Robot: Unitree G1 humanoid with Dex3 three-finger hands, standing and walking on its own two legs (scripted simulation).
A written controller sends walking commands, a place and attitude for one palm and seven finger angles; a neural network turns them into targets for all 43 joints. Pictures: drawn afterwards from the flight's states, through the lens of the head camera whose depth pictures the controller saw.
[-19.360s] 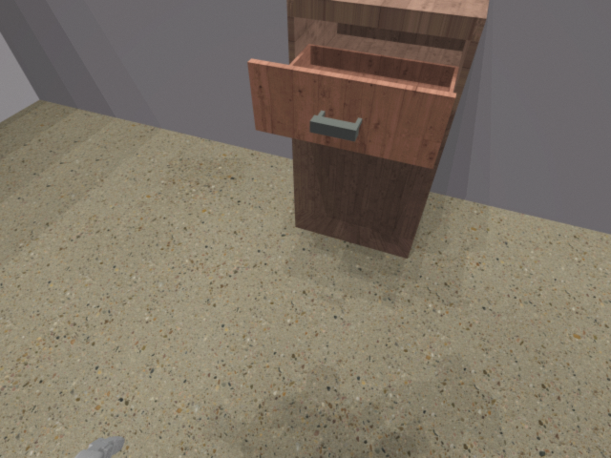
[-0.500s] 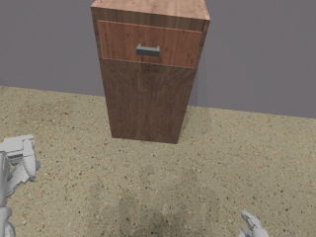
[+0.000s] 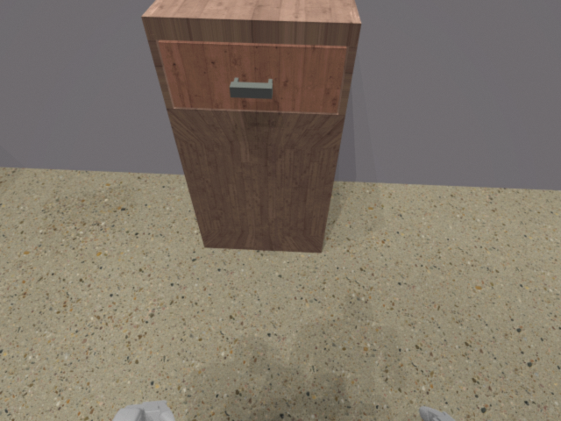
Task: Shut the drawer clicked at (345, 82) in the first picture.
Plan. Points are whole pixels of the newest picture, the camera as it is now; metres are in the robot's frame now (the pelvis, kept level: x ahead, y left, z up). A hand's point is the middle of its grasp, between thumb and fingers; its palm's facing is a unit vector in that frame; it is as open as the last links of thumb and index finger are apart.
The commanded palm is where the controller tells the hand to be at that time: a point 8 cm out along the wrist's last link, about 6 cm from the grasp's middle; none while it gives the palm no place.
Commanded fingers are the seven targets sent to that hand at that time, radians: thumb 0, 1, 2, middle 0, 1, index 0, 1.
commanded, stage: let the arm hang, fingers relaxed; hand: left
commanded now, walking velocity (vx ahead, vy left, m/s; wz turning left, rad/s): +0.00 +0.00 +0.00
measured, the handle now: (252, 85) +0.87 +0.10 +0.03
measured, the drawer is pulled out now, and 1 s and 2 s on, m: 0.00 0.00 0.00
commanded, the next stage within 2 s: look to check the result in 0.88 s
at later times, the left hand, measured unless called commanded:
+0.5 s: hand out of the picture +0.00 +0.17 -0.15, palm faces +0.03 -0.98 -0.19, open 6.6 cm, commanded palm none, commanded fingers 0.00 0.90 0.90 -0.20 -0.30 -0.20 -0.30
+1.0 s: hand out of the picture -0.02 +0.16 -0.15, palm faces +0.03 -0.99 -0.15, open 7.4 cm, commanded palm none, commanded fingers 0.00 0.90 0.90 -0.20 -0.30 -0.20 -0.30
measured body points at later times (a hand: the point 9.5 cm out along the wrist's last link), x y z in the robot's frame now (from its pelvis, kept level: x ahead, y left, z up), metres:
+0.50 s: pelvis +0.01 +0.00 +0.02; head +0.01 -0.01 +0.47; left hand +0.00 +0.22 -0.13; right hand -0.01 -0.20 -0.14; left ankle +0.02 +0.12 -0.72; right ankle +0.00 -0.11 -0.72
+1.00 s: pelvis +0.00 +0.01 +0.02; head +0.01 +0.00 +0.47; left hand -0.02 +0.21 -0.14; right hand -0.05 -0.19 -0.14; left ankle +0.02 +0.12 -0.72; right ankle +0.00 -0.11 -0.72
